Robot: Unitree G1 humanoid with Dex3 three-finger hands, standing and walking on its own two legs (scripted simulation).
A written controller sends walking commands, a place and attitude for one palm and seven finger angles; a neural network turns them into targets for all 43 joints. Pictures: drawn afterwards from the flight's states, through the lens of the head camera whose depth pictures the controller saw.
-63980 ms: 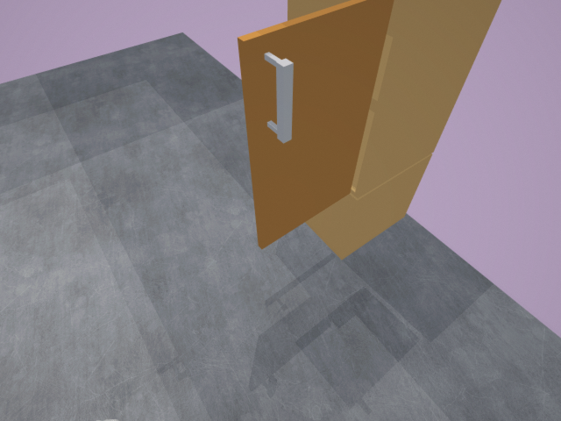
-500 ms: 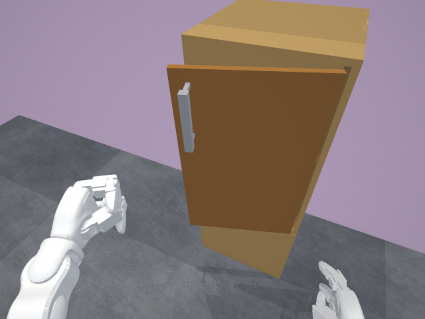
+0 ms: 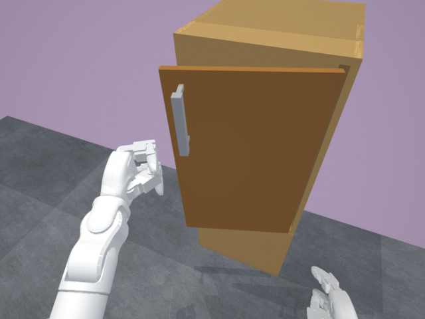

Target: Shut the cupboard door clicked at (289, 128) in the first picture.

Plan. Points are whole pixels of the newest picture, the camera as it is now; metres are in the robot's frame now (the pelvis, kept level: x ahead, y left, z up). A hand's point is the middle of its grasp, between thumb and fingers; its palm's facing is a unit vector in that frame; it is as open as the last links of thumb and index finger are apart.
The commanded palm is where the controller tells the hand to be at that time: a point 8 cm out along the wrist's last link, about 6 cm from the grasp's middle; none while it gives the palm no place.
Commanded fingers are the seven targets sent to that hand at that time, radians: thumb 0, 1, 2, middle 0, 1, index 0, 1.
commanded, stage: bring the fist close to the handle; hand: left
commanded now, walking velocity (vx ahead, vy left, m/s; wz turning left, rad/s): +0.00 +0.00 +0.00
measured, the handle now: (182, 121) +0.47 +0.11 +0.15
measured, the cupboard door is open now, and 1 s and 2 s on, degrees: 19 19 2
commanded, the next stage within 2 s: push the door shut along its arc in 0.78 s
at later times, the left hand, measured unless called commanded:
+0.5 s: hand (195, 150) +0.38 +0.07 +0.15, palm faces -0.02 -1.00 +0.00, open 3.1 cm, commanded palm +0.35 +0.13 +0.15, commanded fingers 0.00 0.90 0.90 -1.30 -1.50 -1.30 -1.50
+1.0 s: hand (191, 153) +0.36 +0.07 +0.16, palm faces -0.03 -1.00 -0.02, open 3.1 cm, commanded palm +0.36 +0.13 +0.15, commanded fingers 0.00 0.90 0.90 -1.30 -1.50 -1.30 -1.50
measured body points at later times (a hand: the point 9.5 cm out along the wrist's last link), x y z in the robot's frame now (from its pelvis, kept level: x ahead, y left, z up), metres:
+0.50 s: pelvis +0.00 -0.01 +0.00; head +0.00 -0.03 +0.45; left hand +0.38 +0.12 +0.15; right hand +0.16 -0.24 -0.10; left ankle -0.01 +0.10 -0.73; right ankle +0.01 -0.10 -0.73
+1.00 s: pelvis -0.02 -0.02 +0.00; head -0.03 -0.03 +0.45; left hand +0.36 +0.13 +0.16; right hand +0.15 -0.25 -0.09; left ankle -0.01 +0.10 -0.73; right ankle +0.01 -0.10 -0.73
